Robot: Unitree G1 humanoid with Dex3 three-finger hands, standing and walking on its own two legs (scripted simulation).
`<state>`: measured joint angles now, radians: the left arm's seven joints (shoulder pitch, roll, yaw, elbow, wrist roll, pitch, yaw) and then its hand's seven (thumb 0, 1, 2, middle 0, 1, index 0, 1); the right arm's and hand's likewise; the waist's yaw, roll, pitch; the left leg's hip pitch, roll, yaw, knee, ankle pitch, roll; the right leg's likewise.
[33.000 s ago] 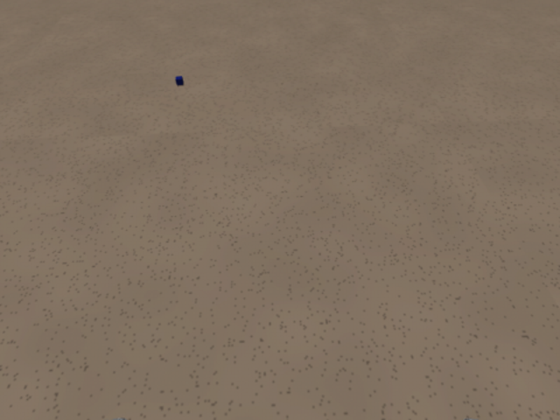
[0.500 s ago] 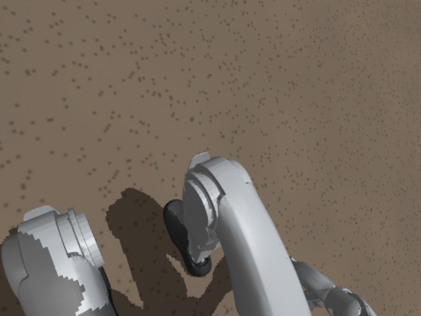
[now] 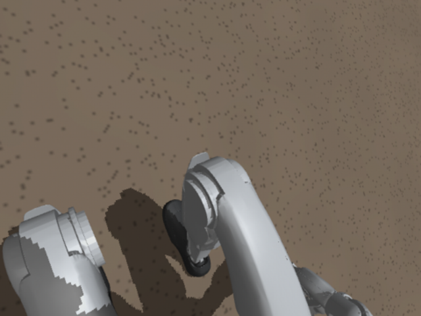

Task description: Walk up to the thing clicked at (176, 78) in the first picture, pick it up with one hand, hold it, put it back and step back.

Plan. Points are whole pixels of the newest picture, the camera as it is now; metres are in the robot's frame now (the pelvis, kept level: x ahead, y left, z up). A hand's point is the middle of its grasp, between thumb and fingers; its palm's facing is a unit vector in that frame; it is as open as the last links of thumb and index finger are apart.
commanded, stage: open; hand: left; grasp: from above
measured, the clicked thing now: out of the picture +0.46 +0.31 -0.28
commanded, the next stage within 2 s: withdraw in 0.04 s
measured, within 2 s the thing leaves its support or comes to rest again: neither
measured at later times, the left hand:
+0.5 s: hand out of the picture +0.47 +0.34 -0.15, palm faces -0.25 -0.07 -0.97, open 11.7 cm
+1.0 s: hand out of the picture +0.41 +0.31 -0.12, palm faces -0.48 -0.10 -0.87, open 11.7 cm
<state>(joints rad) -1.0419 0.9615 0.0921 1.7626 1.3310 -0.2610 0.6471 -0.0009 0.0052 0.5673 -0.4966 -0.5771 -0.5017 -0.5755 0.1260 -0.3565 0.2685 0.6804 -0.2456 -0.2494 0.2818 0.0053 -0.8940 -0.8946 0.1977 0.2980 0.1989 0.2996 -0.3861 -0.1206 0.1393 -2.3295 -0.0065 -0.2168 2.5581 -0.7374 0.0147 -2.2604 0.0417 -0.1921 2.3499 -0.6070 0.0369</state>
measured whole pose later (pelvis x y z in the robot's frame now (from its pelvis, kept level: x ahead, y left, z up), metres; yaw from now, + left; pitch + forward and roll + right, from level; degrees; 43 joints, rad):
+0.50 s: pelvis +0.01 +0.00 +0.01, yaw +2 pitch +34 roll -12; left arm -0.92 0.79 0.11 1.41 1.22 -0.10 0.57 0.00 -0.12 0.67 -0.42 -0.66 -0.43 -0.66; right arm 0.18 -0.33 0.14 0.74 -0.18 -0.21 0.32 0.01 -0.90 -0.90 0.20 0.30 0.20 0.30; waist -0.29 -0.01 -0.04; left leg -2.33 -0.01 -0.18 2.49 -0.76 0.00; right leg -2.29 0.03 -0.16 2.32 -0.64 0.02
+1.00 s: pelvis -0.01 -0.01 +0.04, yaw +8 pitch +32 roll -7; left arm -1.02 0.72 -0.01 1.53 1.27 -0.25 0.37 0.00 -0.13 0.71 -0.42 -0.69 -0.41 -0.70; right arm 0.16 -0.34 0.10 0.70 -0.12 -0.05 0.12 0.01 -0.90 -0.90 0.20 0.30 0.20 0.30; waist -0.28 -0.03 -0.06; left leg -2.26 -0.03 -0.10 2.36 -0.66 0.00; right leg -2.23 0.00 -0.09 2.26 -0.59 0.00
